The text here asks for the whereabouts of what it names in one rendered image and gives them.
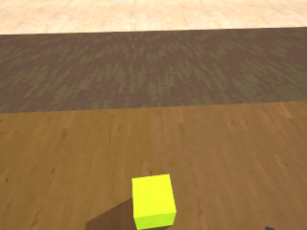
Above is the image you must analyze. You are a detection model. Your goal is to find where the carton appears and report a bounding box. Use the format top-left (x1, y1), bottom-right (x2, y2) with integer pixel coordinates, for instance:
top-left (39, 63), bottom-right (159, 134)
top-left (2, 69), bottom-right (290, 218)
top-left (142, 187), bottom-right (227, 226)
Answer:
top-left (132, 174), bottom-right (177, 230)

